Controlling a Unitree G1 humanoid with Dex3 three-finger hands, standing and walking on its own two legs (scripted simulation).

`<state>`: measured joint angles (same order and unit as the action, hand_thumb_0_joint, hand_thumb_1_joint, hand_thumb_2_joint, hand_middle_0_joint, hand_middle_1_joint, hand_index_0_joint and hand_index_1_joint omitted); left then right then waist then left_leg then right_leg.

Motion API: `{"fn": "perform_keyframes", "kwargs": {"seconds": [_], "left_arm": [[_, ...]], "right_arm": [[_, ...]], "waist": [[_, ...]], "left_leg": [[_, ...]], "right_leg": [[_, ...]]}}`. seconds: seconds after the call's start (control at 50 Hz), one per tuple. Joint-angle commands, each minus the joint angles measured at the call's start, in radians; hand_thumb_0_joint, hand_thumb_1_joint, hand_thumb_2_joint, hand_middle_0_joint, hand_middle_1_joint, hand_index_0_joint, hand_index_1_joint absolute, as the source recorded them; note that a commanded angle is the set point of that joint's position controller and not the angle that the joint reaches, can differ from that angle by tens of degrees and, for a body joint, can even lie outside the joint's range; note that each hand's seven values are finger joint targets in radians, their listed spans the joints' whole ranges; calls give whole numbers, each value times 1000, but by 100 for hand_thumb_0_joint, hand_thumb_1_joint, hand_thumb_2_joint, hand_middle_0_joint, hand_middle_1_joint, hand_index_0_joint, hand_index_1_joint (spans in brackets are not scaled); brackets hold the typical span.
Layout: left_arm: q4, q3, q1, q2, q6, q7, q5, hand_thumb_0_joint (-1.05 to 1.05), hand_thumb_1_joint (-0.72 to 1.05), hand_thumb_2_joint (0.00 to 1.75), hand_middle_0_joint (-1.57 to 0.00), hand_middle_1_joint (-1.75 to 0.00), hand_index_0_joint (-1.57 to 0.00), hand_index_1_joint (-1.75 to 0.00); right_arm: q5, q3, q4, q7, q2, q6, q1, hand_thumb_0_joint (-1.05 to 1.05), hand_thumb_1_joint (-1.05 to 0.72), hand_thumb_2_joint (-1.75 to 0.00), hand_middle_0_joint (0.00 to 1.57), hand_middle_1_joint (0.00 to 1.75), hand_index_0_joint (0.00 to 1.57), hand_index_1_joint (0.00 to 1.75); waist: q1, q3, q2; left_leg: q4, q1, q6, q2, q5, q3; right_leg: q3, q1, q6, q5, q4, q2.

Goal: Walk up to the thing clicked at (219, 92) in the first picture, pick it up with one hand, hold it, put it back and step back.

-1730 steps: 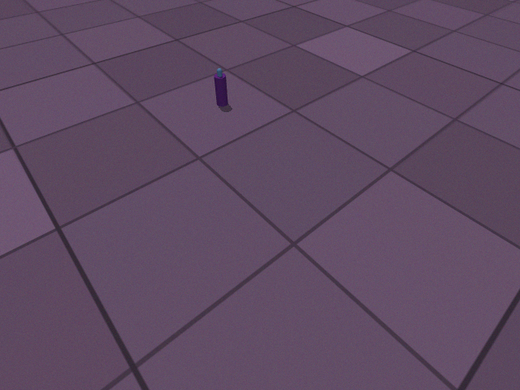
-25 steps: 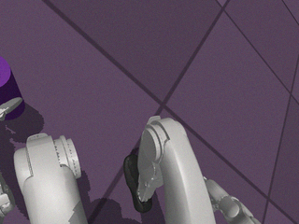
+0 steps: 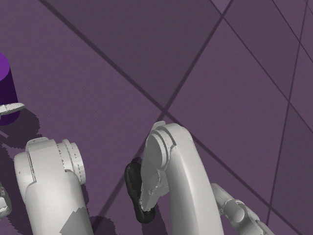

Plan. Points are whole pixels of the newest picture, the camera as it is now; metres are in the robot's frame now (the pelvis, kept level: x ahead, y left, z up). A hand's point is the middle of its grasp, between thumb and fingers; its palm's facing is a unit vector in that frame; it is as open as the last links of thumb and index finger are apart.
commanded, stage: open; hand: left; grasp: from the side
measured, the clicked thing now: out of the picture +0.45 +0.28 -0.15
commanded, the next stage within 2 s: withdraw in 0.16 s
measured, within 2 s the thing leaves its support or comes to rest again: rests again in 0.52 s
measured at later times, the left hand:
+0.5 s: hand out of the picture +0.44 +0.30 -0.12, palm faces +0.34 -0.94 +0.00, open 17.4 cm
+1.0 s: hand out of the picture +0.39 +0.41 +0.01, palm faces +0.37 -0.85 -0.37, open 17.3 cm
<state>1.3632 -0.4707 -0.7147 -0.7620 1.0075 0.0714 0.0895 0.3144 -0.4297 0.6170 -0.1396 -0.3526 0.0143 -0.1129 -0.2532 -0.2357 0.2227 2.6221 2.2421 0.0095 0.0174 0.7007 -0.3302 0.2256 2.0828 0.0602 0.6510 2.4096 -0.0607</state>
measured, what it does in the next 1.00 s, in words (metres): rises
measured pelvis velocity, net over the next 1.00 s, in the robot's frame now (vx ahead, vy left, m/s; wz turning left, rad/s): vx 0.01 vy -0.01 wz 0.11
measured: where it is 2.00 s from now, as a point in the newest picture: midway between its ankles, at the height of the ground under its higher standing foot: (105, 219)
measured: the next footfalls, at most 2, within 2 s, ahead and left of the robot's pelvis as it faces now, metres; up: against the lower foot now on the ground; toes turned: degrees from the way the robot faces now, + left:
none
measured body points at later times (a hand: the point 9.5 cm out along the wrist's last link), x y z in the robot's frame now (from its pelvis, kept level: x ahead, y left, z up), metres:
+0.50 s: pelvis +0.00 +0.00 +0.00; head +0.22 +0.17 +0.35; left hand +0.41 +0.35 -0.12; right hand +0.16 -0.25 -0.05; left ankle +0.08 +0.12 -0.26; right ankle +0.13 -0.12 -0.26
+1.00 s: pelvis +0.01 -0.01 +0.07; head +0.20 +0.10 +0.46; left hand +0.36 +0.45 +0.03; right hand +0.17 -0.25 -0.04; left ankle +0.08 +0.12 -0.26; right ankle +0.13 -0.12 -0.26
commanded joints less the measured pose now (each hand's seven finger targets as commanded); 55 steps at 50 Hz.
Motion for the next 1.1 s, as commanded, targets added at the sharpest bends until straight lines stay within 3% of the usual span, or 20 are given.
{"fn": "perform_keyframes", "kwargs": {"seconds": [0.0, 0.28, 0.32, 0.38, 0.44, 0.5, 0.52, 0.54, 0.62, 0.7, 0.72, 0.74, 0.76, 0.8, 0.84, 0.86, 0.88, 0.92, 1.0, 1.08], "left_arm": [[-130, -10, -221, -174, 62, -5, -8, 0, -61, 12, -46, -30, -47, -30], [-166, -6, -230, -161, 49, -7, 7, 0, -58, 0, -8, 0, -8, 0], [-220, -26, -250, -196, 56, -4, 8, 0, -55, 1, -7, 0, -7, 0], [-326, -79, -247, -282, 54, 21, 11, 0, -54, 1, -6, 0, -6, 0], [-434, -117, -194, -306, 21, 42, 20, 0, -53, 0, -7, 0, -7, 0], [-504, -106, -177, -266, -46, 70, 37, 0, -55, 0, -6, 0, -7, 0], [-490, -67, -168, -211, -78, 86, 39, 0, -56, 2, -6, 0, -7, 0], [-492, -50, -167, -192, -105, 99, 43, 0, -54, 1, -7, 0, -7, 0], [-473, -32, -138, -144, -192, 159, 73, 0, -61, 0, -5, 0, -7, 0], [-425, -17, -180, -117, -251, 203, 87, 0, -51, 5, -4, 0, -3, 0], [-331, -83, -83, -313, -316, 143, -79, 0, -47, 5, -5, -1, -4, -1], [-406, -43, -162, -250, -338, 132, -64, 0, -46, 5, -5, 0, -4, 0], [-464, -41, -201, -234, -357, 122, -72, 0, -47, 6, -5, -1, -3, -2], [-575, -63, -219, -306, -415, 103, -102, 0, -50, 6, -7, -3, -6, -3], [-602, -104, -197, -367, -486, 72, -135, 0, -54, 6, -9, -4, -7, -5], [-642, -98, -232, -378, -511, 61, -144, 0, -46, 11, -6, -7, -6, -7], [-640, -88, -235, -359, -540, 48, -152, 0, -52, 8, -6, -6, -5, -6], [-627, -105, -158, -357, -596, 22, -165, 0, -52, 7, -5, -6, -5, -6], [-633, -16, -30, -183, -703, -11, -170, 0, -52, 7, -5, -6, -5, -6], [-753, 47, 95, -83, -800, -49, -156, 0, -53, 7, -5, -6, -5, -6]], "right_arm": [[0, 112, -26, 20, -346, 22, 63, 0, -92, -90, 20, 30, 20, 30], [-10, 112, -45, 17, -342, 30, 64, 0, -89, -90, 20, 30, 20, 30], [-10, 114, -45, 18, -343, 31, 66, 0, -89, -90, 20, 30, 20, 30], [-14, 128, -39, 25, -339, 34, 76, 0, -89, -90, 20, 30, 20, 30], [-26, 158, -46, 33, -337, 39, 91, 0, -90, -90, 20, 30, 20, 30], [-58, 194, -50, 42, -320, 47, 125, 0, -90, -90, 20, 30, 20, 30], [-69, 210, -48, 44, -315, 48, 137, 0, -90, -90, 20, 30, 20, 30], [-79, 221, -40, 47, -314, 48, 159, 0, -90, -90, 20, 30, 20, 30], [-119, 255, -33, 56, -295, 47, 199, 0, -88, -89, 20, 30, 20, 30], [-153, 278, -37, 59, -283, 40, 204, 0, -82, -89, 20, 30, 20, 30], [-182, 301, -29, 66, -241, 58, 214, 0, -88, -90, 20, 30, 20, 30], [-193, 310, -63, 68, -244, 66, 199, 0, -87, -90, 20, 30, 20, 30], [-201, 326, -56, 65, -242, 78, 229, 0, -86, -90, 20, 30, 20, 30], [-223, 354, -48, 70, -229, 96, 253, 0, -90, -91, 20, 30, 20, 30], [-241, 376, -48, 77, -219, 111, 287, 0, -95, -92, 20, 30, 20, 30], [-249, 384, -48, 83, -206, 119, 289, 0, -90, -90, 20, 30, 20, 30], [-257, 395, -47, 90, -194, 125, 304, 0, -90, -90, 20, 30, 20, 30], [-270, 413, -51, 102, -178, 134, 315, 0, -90, -90, 20, 30, 20, 30], [-296, 455, -79, 115, -151, 137, 320, 0, -89, -90, 20, 30, 20, 30], [-321, 480, -111, 124, -129, 132, 330, 0, -89, -90, 20, 30, 20, 30]], "waist": [[-79, 580, -538], [-92, 567, -519], [-81, 587, -535], [-36, 659, -585], [8, 750, -659], [21, 793, -687], [10, 773, -688], [-2, 757, -674], [10, 722, -552], [12, 648, -483], [116, 733, -520], [85, 748, -547], [91, 800, -573], [137, 910, -650], [151, 954, -672], [143, 962, -652], [135, 969, -623], [153, 972, -570], [161, 956, -478], [173, 991, -363]], "left_leg": [[-337, -433, 21, 50, -113, 81], [-337, -406, 13, 52, -93, 76], [-341, -417, 14, 54, -88, 75], [-333, -434, 12, 51, -125, 106], [-362, -501, 22, 54, -172, 116], [-394, -505, 23, 49, -177, 128], [-405, -509, 22, 48, -165, 130], [-406, -485, 19, 46, -156, 132], [-386, -402, -3, 38, -144, 147], [-428, -343, -16, 31, -25, 145], [-499, -442, -8, 30, -38, 171], [-524, -453, -5, 38, -8, 164], [-540, -492, 0, 38, -23, 167], [-583, -580, 2, 34, -53, 184], [-592, -607, 1, 32, -121, 199], [-591, -587, -6, 30, -121, 211], [-595, -590, -11, 27, -137, 219], [-612, -592, -20, 22, -164, 237], [-706, -616, -29, 20, -104, 243], [-798, -653, -40, 18, -80, 254]], "right_leg": [[94, -244, -72, -186, -176, -36], [98, -244, -73, -175, -182, -42], [96, -250, -73, -170, -181, -41], [71, -298, -75, -195, -183, -41], [55, -298, -85, -223, -171, -34], [42, -272, -91, -222, -176, -24], [41, -239, -92, -215, -185, -22], [40, -233, -91, -215, -191, -22], [25, -214, -86, -207, -215, -19], [25, -148, -89, -87, -239, -14], [-4, -163, -95, -52, -288, -8], [-7, -136, -97, -28, -292, -8], [-16, -143, -98, -46, -290, -4], [-36, -151, -103, -61, -300, 3], [-56, -161, -108, -106, -303, 7], [-69, -174, -110, -105, -322, 6], [-78, -189, -110, -120, -341, 7], [-95, -235, -106, -138, -387, 8], [-110, -257, -104, -81, -484, 12], [-130, -402, -93, -58, -624, 15]]}}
